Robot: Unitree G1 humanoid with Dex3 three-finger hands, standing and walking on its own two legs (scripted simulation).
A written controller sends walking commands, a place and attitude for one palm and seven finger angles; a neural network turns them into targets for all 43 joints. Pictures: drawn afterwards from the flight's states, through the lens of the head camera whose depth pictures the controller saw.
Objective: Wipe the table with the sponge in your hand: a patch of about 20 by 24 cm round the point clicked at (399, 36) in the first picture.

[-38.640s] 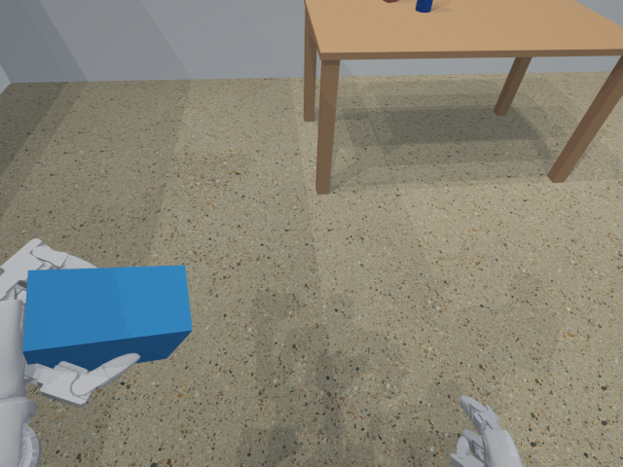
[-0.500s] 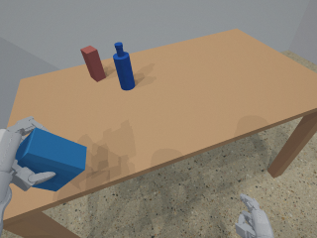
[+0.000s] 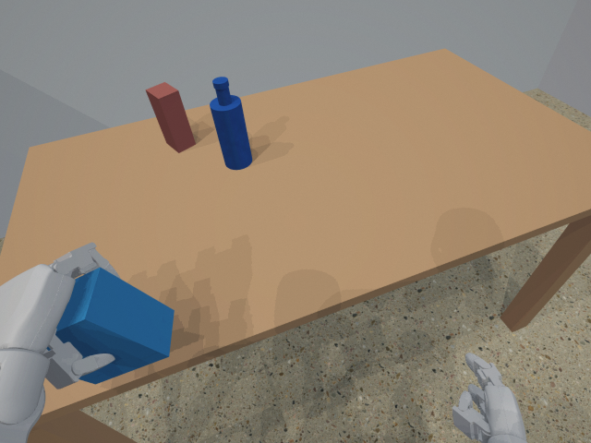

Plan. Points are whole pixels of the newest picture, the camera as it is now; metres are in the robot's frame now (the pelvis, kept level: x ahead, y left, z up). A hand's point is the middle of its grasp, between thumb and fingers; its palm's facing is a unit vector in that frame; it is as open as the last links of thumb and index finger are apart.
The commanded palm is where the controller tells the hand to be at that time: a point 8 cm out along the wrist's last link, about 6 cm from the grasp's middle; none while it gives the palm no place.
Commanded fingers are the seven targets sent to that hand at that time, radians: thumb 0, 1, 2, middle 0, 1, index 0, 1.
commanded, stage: turn the palm down, sponge in hand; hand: left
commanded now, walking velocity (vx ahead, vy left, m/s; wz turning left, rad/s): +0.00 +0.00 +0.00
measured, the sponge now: (111, 336) +0.21 +0.27 +0.06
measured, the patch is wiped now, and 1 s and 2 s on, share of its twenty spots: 0.00 0.00 0.00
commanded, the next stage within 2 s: move the sponge above the wiping area in 1.06 s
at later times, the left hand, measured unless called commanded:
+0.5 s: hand (60, 314) +0.21 +0.31 +0.12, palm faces +0.10 -0.15 -0.98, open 10.6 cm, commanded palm +0.18 +0.31 +0.19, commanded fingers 0.00 0.10 1.30 -1.20 -1.60 -1.20 -1.60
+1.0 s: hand (58, 302) +0.22 +0.31 +0.13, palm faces +0.12 -0.07 -0.99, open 10.6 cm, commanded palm +0.19 +0.29 +0.19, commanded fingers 0.00 0.10 1.30 -1.20 -1.60 -1.20 -1.60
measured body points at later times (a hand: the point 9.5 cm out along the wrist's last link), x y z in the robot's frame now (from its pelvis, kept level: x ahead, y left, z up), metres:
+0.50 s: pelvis -0.01 +0.03 +0.02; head -0.01 +0.00 +0.46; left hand +0.20 +0.31 +0.17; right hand +0.24 -0.14 -0.06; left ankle +0.03 +0.14 -0.72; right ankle -0.02 -0.09 -0.72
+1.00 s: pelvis +0.00 +0.01 +0.02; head -0.01 -0.03 +0.47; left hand +0.21 +0.31 +0.18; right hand +0.26 -0.18 -0.06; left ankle +0.03 +0.14 -0.72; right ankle -0.02 -0.09 -0.72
